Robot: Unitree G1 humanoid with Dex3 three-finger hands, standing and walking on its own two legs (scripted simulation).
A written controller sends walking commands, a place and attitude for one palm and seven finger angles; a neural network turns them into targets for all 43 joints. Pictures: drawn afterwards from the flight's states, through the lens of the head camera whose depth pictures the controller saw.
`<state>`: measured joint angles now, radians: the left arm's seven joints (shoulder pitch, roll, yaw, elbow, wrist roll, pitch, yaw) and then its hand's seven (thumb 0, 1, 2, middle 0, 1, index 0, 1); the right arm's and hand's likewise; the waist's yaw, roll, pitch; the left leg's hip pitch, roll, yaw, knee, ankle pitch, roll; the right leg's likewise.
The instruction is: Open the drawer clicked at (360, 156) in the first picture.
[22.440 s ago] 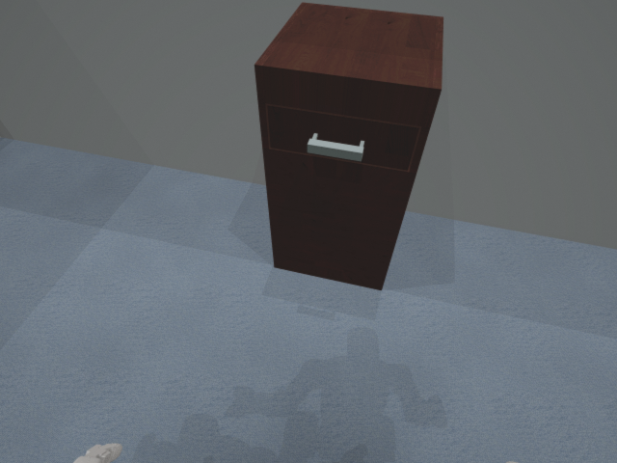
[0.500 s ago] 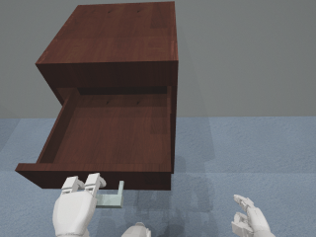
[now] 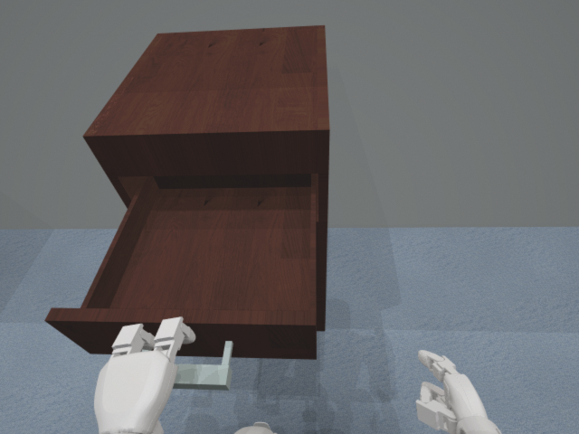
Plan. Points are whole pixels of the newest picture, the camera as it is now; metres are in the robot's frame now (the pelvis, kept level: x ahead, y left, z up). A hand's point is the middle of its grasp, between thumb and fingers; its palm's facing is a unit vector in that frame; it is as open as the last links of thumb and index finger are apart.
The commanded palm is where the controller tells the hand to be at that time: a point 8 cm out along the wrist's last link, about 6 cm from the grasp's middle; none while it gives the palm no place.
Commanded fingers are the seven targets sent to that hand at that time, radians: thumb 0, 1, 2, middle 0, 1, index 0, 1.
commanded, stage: lift the hand off the handle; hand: left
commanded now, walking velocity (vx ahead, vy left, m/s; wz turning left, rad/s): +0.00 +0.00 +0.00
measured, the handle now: (184, 361) +0.23 +0.19 -0.05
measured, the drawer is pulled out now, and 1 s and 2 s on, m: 0.30 0.30 0.30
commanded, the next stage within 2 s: draw the hand back to the body in 1.40 s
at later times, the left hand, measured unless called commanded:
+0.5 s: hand (152, 383) +0.18 +0.19 +0.03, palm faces +0.00 -0.16 -0.99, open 13.8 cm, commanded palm +0.16 +0.19 +0.10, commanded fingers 0.00 -0.50 0.30 -0.30 -1.20 -0.30 -1.20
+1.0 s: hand (136, 372) +0.18 +0.20 +0.07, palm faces +0.04 -0.17 -0.98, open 13.8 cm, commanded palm +0.15 +0.19 +0.14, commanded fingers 0.00 -0.50 0.30 -0.30 -1.20 -0.30 -1.20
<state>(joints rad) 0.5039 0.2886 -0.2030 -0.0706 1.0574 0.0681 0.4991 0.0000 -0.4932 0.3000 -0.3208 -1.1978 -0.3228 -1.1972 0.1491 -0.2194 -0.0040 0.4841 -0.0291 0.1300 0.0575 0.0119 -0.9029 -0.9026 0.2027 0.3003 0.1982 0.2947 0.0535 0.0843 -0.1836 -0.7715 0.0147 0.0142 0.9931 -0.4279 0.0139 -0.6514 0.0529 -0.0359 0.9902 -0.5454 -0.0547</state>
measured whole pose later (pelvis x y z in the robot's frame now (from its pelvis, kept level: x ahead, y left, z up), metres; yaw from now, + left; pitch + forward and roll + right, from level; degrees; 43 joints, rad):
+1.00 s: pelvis +0.01 +0.00 +0.03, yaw -1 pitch +7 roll +0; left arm 0.59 0.36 -0.14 -0.31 0.98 0.06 0.34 0.00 -0.49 0.30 -0.32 -1.20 -0.32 -1.20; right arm 0.15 -0.23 -0.01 0.49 -0.01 0.10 0.06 0.01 -0.90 -0.90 0.20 0.30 0.20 0.29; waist 0.08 0.10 -0.15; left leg -0.57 0.02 0.03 0.82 -0.37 0.01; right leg -0.46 0.06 -0.02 0.82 -0.48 -0.06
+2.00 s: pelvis +0.01 +0.01 +0.04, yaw +0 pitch +4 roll -1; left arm 0.61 0.45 -0.03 -0.47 0.90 0.05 0.20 0.00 -0.49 0.30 -0.32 -1.20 -0.32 -1.20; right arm 0.15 -0.24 0.00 0.48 0.01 0.10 0.04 0.01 -0.90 -0.90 0.20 0.30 0.20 0.29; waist 0.10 0.11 -0.10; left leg -0.46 0.01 0.03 0.72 -0.33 0.03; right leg -0.34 0.05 -0.01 0.68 -0.41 -0.03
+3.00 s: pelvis +0.04 +0.01 +0.06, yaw +1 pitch -1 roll +0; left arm 0.57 0.33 0.27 -0.50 -0.08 -0.05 0.12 0.01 0.75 0.84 -0.22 -0.39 -0.22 -0.39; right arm 0.14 -0.22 0.01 0.60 0.02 -0.06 -0.06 0.01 -0.90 -0.90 0.20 0.30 0.20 0.29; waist 0.06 0.07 0.00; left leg -0.19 -0.01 0.01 0.45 -0.24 0.02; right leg -0.04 0.03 -0.03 0.38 -0.31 -0.03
